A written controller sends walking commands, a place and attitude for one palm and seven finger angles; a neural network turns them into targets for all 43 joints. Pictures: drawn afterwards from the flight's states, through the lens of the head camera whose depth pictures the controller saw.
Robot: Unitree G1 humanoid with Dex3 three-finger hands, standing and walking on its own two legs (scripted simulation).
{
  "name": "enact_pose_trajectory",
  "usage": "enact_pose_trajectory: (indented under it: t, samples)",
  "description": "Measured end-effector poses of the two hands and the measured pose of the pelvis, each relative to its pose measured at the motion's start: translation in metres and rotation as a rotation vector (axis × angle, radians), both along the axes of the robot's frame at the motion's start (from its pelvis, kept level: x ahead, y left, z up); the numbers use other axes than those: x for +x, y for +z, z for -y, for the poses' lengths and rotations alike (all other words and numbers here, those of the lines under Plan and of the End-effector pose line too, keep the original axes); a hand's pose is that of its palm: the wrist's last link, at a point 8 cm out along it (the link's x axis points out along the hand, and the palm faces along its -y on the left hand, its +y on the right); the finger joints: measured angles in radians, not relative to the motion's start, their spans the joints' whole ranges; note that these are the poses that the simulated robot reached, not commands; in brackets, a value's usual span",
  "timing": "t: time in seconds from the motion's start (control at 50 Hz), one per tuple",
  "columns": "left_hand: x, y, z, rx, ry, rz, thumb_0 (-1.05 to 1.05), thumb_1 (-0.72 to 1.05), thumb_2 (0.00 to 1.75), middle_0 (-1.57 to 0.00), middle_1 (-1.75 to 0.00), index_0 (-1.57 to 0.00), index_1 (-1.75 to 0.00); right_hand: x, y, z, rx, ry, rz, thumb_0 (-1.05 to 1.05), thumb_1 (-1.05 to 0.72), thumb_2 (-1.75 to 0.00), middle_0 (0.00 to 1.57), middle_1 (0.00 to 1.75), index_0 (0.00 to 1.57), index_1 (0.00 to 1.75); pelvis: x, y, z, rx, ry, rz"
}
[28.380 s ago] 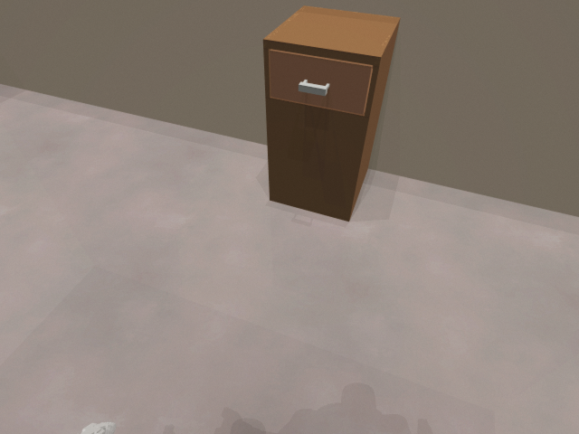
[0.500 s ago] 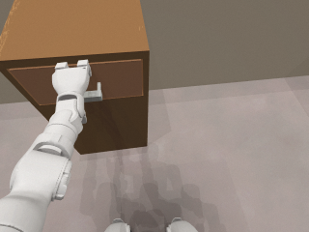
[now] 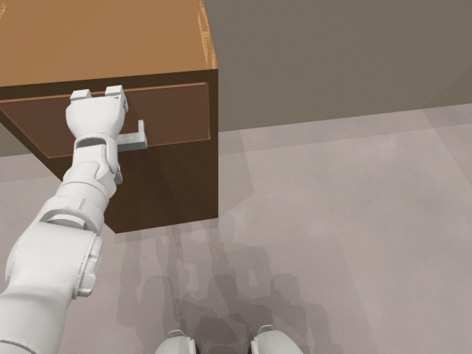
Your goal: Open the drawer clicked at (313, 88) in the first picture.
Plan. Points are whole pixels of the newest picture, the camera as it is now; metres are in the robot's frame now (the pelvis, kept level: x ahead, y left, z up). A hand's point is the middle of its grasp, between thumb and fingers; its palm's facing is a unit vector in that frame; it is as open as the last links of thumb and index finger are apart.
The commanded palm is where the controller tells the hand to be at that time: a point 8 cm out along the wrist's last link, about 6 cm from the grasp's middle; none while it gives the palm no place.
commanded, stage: re-aim the fingers above the handle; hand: left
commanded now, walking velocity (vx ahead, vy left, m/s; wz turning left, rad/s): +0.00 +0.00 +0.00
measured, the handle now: (120, 134) +0.56 +0.18 -0.05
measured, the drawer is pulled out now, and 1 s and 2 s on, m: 0.00 0.00 0.00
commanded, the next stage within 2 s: lower the fingers behind the handle in 1.26 s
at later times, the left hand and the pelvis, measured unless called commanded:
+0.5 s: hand (110, 134) +0.52 +0.18 +0.01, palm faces -0.04 -0.03 -1.00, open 13.6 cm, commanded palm +0.51 +0.18 +0.06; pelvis -0.01 +0.00 +0.00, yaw +0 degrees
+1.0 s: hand (108, 133) +0.52 +0.18 +0.01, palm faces -0.04 -0.03 -1.00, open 13.6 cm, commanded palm +0.51 +0.18 +0.06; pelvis -0.01 +0.00 -0.01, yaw +0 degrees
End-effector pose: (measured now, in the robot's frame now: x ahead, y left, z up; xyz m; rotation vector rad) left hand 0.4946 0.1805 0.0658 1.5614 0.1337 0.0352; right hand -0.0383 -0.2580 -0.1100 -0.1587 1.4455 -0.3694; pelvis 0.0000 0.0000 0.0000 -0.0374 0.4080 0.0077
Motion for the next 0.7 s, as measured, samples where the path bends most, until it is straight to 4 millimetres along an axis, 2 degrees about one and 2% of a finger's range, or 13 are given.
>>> enact_pose_trajectory:
  t: [0.4,0.7]
  samples:
    - [0.004,-0.001,0.003,-0.008,-0.027,0.039,0.00,-0.49,0.30,-0.35,-1.22,-0.37,-1.23,0.013,-0.004,-0.003,-0.014,0.030,0.027,0.00,-0.91,-0.90,0.20,0.30,0.20,0.30,-0.003,-0.005,-0.005,-0.008,0.008,-0.015]
    - [0.004,0.002,-0.001,-0.009,-0.034,0.023,0.00,-0.49,0.30,-0.33,-1.21,-0.36,-1.21,-0.008,-0.001,-0.004,-0.017,0.011,-0.002,0.00,-0.91,-0.90,0.20,0.30,0.20,0.30,-0.007,-0.005,-0.005,-0.008,0.003,-0.012]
